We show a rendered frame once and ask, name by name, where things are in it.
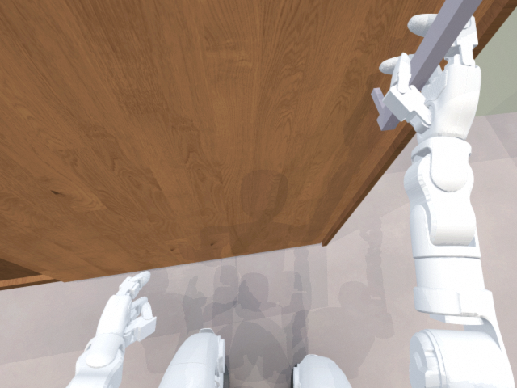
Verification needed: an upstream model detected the robot right thigh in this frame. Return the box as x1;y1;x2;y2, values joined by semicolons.
293;356;352;388

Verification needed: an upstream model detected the right robot upper arm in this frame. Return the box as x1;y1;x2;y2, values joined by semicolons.
409;329;512;388

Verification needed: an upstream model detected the robot left hand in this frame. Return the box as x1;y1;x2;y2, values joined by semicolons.
95;271;157;347

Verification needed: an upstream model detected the wardrobe door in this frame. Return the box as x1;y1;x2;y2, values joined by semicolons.
0;258;43;280
0;0;494;282

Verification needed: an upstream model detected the handle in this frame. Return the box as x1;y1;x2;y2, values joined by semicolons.
371;0;482;131

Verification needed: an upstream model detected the robot right hand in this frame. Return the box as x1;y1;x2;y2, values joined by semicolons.
379;14;481;144

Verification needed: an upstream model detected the robot right forearm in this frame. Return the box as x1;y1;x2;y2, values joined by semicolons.
404;137;515;388

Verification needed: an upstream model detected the robot left forearm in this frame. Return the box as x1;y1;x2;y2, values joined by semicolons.
66;333;125;388

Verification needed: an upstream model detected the robot left shin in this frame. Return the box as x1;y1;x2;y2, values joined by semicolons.
199;328;223;388

